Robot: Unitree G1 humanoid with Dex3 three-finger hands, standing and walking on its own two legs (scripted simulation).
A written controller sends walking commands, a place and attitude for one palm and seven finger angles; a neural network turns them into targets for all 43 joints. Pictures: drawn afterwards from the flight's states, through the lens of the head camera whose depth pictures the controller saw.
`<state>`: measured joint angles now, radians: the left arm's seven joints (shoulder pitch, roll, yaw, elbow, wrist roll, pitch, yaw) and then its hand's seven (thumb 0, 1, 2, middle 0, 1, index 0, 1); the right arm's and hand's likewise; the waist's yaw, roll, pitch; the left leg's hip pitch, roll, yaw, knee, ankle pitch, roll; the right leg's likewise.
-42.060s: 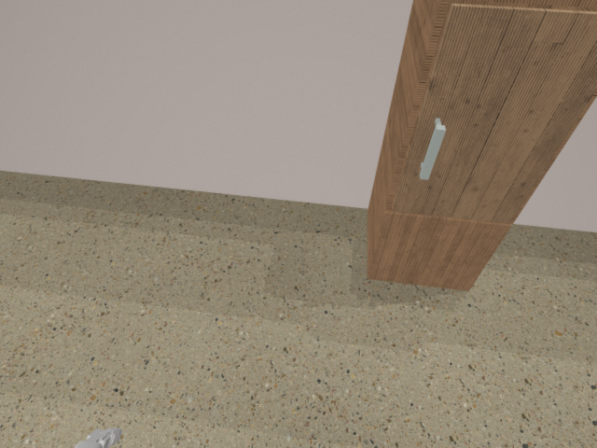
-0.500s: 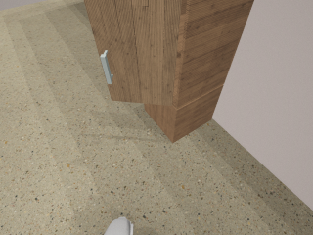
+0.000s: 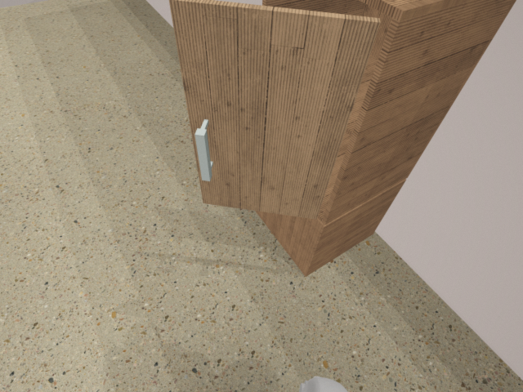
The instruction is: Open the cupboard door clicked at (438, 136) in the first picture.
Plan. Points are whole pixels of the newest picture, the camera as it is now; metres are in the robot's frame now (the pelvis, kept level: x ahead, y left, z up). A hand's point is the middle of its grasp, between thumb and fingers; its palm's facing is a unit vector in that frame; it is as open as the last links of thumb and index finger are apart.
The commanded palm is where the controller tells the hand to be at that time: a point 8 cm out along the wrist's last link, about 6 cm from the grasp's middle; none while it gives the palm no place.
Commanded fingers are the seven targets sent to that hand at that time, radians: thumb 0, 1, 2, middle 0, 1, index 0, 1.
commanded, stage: come to a stop and stand still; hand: left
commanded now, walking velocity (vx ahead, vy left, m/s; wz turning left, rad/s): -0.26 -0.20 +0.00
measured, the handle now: (206, 151) +0.64 +0.19 -0.08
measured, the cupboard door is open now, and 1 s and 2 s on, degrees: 49 49 49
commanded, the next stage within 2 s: look again from close up in 1.18 s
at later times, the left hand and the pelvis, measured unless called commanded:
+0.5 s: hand out of the picture +0.12 +0.16 -0.18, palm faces +0.06 -0.98 -0.17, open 7.3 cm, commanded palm none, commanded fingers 0.00 0.90 0.90 -0.20 -0.30 -0.20 -0.30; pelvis +0.04 -0.01 -0.01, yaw +1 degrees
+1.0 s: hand out of the picture +0.00 +0.12 -0.18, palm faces +0.05 -0.99 -0.17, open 7.4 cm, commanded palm none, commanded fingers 0.00 0.90 0.90 -0.20 -0.30 -0.20 -0.30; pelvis +0.00 -0.04 +0.00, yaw +1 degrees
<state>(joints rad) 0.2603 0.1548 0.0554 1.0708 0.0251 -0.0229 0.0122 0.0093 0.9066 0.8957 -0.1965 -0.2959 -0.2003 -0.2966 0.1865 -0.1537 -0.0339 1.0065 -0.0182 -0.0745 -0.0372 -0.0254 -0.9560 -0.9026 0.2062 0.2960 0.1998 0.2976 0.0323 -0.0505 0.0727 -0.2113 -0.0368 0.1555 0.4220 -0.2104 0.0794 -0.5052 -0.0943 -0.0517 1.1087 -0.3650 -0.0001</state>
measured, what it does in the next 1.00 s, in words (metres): steps on the spot: right foot, then right foot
